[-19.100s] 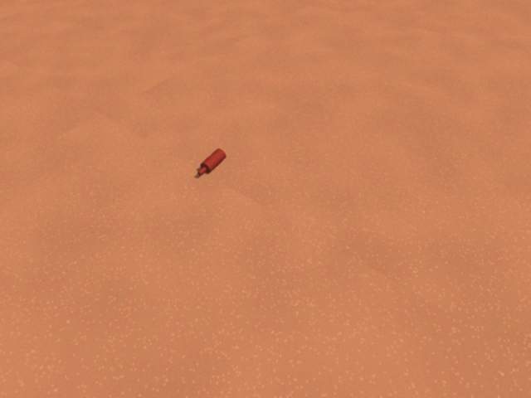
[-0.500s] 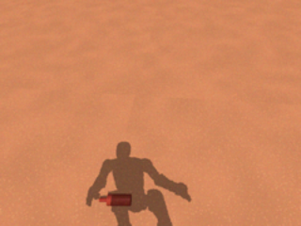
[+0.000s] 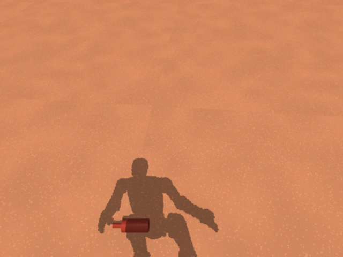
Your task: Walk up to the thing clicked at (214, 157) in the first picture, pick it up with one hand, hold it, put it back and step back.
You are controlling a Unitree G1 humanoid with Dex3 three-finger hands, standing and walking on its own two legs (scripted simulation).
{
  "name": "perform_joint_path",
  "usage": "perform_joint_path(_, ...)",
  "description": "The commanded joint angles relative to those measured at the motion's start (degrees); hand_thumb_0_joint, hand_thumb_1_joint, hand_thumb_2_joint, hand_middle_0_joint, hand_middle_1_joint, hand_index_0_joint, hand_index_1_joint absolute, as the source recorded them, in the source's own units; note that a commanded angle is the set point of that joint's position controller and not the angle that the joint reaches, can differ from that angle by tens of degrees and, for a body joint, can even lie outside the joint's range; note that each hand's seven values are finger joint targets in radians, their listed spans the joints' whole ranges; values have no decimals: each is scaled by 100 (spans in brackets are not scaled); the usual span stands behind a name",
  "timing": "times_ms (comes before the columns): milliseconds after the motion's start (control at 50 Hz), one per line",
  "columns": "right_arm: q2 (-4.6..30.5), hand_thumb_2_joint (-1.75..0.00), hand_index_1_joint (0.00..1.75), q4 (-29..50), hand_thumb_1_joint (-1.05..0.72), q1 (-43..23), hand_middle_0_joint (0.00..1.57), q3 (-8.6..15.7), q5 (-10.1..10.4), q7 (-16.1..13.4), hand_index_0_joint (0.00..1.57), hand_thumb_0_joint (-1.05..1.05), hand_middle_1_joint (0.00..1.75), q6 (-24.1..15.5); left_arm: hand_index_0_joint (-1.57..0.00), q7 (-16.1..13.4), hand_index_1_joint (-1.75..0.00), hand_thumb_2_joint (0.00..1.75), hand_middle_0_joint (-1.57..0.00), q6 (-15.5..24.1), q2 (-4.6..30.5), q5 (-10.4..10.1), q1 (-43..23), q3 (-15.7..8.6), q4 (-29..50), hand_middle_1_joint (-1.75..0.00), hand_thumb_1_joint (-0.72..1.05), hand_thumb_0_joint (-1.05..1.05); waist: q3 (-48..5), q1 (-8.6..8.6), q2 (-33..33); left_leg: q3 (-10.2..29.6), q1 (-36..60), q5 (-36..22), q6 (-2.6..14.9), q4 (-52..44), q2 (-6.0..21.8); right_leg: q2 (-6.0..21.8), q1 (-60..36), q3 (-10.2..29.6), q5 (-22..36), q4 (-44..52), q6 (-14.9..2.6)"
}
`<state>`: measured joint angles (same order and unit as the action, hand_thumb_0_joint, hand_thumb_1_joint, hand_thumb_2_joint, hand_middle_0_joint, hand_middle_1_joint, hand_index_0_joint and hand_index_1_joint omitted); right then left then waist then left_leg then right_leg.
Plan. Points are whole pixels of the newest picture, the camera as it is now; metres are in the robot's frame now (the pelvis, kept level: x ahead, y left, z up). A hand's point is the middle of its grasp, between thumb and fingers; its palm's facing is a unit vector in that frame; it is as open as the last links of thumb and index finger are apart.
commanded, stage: stand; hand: left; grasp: from above
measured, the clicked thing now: (130, 225) +0.45 +0.26 -0.75
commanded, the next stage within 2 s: rise first in 0.78 s
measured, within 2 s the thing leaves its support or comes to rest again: neither
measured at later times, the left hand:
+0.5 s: hand out of the picture +0.08 +0.25 -0.16, palm faces -0.04 -0.94 -0.35, open 7.4 cm
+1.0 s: hand out of the picture +0.12 +0.25 -0.16, palm faces +0.05 -0.94 -0.34, open 7.8 cm
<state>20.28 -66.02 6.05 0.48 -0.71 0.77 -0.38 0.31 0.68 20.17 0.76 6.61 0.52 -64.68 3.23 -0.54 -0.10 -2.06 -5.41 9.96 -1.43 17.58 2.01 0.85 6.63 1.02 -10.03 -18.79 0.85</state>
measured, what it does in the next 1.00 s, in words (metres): stands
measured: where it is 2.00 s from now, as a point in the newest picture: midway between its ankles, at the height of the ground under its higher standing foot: outside the picture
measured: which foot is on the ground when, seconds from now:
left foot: down 0.00-1.00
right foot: down 0.00-1.00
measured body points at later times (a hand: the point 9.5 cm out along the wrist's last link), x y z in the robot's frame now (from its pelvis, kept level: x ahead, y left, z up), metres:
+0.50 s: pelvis +0.01 +0.00 +0.00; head +0.02 +0.00 +0.45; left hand +0.08 +0.30 -0.13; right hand +0.08 -0.30 -0.13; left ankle +0.00 +0.13 -0.75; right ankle +0.00 -0.13 -0.75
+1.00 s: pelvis +0.00 +0.00 -0.01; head +0.03 +0.00 +0.44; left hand +0.12 +0.29 -0.13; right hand +0.10 -0.29 -0.13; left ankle +0.00 +0.13 -0.75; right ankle +0.00 -0.13 -0.75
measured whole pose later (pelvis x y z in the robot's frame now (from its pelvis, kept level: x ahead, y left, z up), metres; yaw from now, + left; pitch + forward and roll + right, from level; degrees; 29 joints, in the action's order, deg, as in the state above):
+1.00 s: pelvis +0.00 +0.00 -0.01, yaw +2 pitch +1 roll +0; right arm 19.0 -53.6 10.2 0.2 2.1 -1.4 -2.1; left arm -0.5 1.7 18.4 0.3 1.7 -3.5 -61.8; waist 2.9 -0.8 0.3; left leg -0.3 -12.8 12.8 -1.4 24.5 1.9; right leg 1.0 12.9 -0.5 -13.1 -24.8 0.6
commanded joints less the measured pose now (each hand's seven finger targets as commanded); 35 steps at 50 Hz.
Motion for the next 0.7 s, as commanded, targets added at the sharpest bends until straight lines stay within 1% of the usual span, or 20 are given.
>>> perform_joint_path(0,1173,-90,30,331,-90,-261,20,186,22,-87,20,0,30,-118,-20,-76,-30,90,-20,129,1282,-48,-262,-234,326,-30,90,0,-468,16,-91,520,142,-746,205,-245,616,637,36,425,849,261,-180)
perform_joint_path(20,1221,-90,30,340,-90,-277,20,197,20,-87,20,0,30,-118,-20,-78,-30,90,-20,137,1244,-44,-240,-223,331,-30,90,0,-502,21,12,513,161,-805,211,-194,617,655,11,442,950,282,-174)
perform_joint_path(40,1171,-90,30,328,-90,-255,20,185,24,-82,20,0,30,-109,-20,-80,-30,90,-20,138,1273,-55,-247,-225,329,-30,90,0,-399,34,-90,526,69,-689,200,-242,605,641,37,422,806,306,-170)
perform_joint_path(60,1202,-90,30,339,-90,-279,20,189,20,-86,20,0,30,-98,-20,-83,-30,90,-20,132,1247,-40,-266,-217,346,-30,90,0,-393,32,-67,505,65,-611,204,-218,593,648,61,442,781,343,-163)
perform_joint_path(100,1225,-90,30,352,-90,-262,20,198,15,-89,20,0,30,-101,-20,-84,-30,90,-20,127,1264,-35,-258,-234,350,-30,90,0,-500,29,19,482,131,-711,213,-191,603,670,-6,462,924,298,-181)
perform_joint_path(120,1217,-90,30,344,-90,-288,20,192,24,-89,20,0,30,-112,-20,-79,-30,90,-20,120,1270,-42,-237,-230,338,-30,90,0,-450,43,21,501,151,-716,208,-220,612,668,18,462,930,298,-188)
perform_joint_path(200,1173,-90,30,343,-90,-242,20,184,20,-82,20,0,30,-110,-20,-86,-30,90,-20,127,1274,-46,-252,-231,352,-30,90,0,-367,31,-67,508,111,-673,191,-241,608,647,81,452,826,338,-182)
perform_joint_path(220,1207,-90,30,351,-90,-264,20,188,23,-87,20,0,30,-113,-20,-77,-30,90,-20,120,1232,-35,-253,-221,367,-30,90,0,-371,32,47,485,146,-640,198,-241,609,651,86,458,837,346,-182)
perform_joint_path(260,1203,-90,30,366,-90,-263,20,192,12,-91,20,0,30,-117,-20,-77,-30,90,-20,118,1260,-33,-263,-238,372,-30,90,0,-415,38,57,485,122,-639,206,-249,614,652,24,457,817,314,-186)
perform_joint_path(280,1177,-90,30,370,-90,-289,20,188,18,-89,20,0,30,-112,-20,-84,-30,90,-20,114,1270,-35,-261,-242,354,-30,90,0,-325,38,-36,514,67,-618,190,-281,611,627,71,424,755,318,-187)
perform_joint_path(320,1175,-90,30,376,-90,-272,20,195,17,-85,20,0,30,-107,-20,-81,-30,90,-20,112,1291,-33,-287,-250,368,-30,90,0,-344,26,-76,503,73,-524,186,-295,601,626,85,435,658,328,-188)
perform_joint_path(360,1236,-90,30,387,-90,-271,20,211,13,-84,20,0,30,-119,-20,-74,-30,90,-20,118,1254,-35,-258,-239,371,-30,90,0,-463,30,54,486,150,-653,212,-250,618,651,5,449,828,322,-195)
perform_joint_path(400,1212,-90,30,393,-90,-276,20,204,19,-86,20,0,30,-124,-20,-76,-30,90,-20,129,1256,-36,-263,-248,379,-30,90,0,-562,33,52,492,186,-839,224,-210,625,674,-95,451,1033,274,-197)
perform_joint_path(440,1211,-90,30,404,-90,-295,20,212,28,-91,20,0,30,-118,-20,-82,-30,90,-20,125,1260,-36,-235,-247,363,-30,90,0,-499,30,4,498,221,-817,207,-219,621,644,-5,428,961,277,-190)
perform_joint_path(480,1205,-90,30,407,-90,-264,20,207,26,-97,20,0,30,-118,-20,-81,-30,90,-20,128,1259,-31,-245,-251,373,-30,90,0,-549,31,-9,477,237,-895,236,-179,631,679,-80,448,1145,265,-203)
perform_joint_path(500,1191,-90,30,400,-90,-281,20,199,31,-94,20,0,30,-120,-20,-81,-30,90,-20,121,1265,-34,-246,-249,369,-30,90,0,-481,28,-22,497,239,-888,209,-215,617,643,-8,419,1083,260,-194)
perform_joint_path(600,1215,-90,30,414,-90,-283,20,206,27,-99,20,0,30,-101,-20,-88,-30,90,-20,115,1243,-37,-195,-251,352,-30,90,0,-400,42,-10,474,195,-721,220,-203,605,646,25,433,957,316,-177)
perform_joint_path(640,1182,-90,30,405,-90,-263,20,193,35,-93,20,0,30,-98,-20,-87,-30,90,-20,121,1269,-41,-180,-256,342,-30,90,0,-393,39,-44,495,246,-741,215,-215,618,645,55,434,917,326,-190)
perform_joint_path(660,1201,-90,30,424,-90,-225,20,203,30,-100,20,0,30,-100,-20,-86,-30,90,-20,116,1270,-30,-236,-268,367,-30,90,0,-462,8,-39,460,210,-702,231,-194,605,670,-36,456,988,304,-202)
perform_joint_path(680,1177,-90,30,423,-90,-234,20,186,25,-99,20,0,30,-107,-20,-86,-30,90,-20,117,1275,-40,-234,-270,371,-30,90,0,-441,25,-4,485,178,-756,210,-234,604,654,-26,449,1028,292,-199)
